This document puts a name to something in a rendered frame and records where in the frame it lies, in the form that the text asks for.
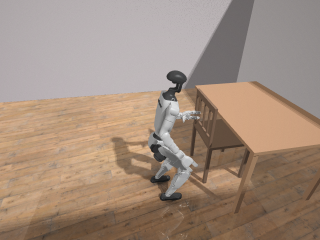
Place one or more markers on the robot left foot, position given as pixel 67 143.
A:
pixel 163 178

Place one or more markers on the table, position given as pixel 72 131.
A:
pixel 266 123

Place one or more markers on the robot right upper arm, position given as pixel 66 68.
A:
pixel 172 112

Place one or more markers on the right robot forearm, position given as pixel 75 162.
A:
pixel 169 143

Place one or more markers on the right robot hand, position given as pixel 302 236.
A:
pixel 187 161

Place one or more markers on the robot head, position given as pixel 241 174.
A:
pixel 177 78

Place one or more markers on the left robot forearm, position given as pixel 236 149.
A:
pixel 180 115

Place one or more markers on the left robot hand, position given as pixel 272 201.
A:
pixel 187 114

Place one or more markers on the chair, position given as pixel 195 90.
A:
pixel 215 134

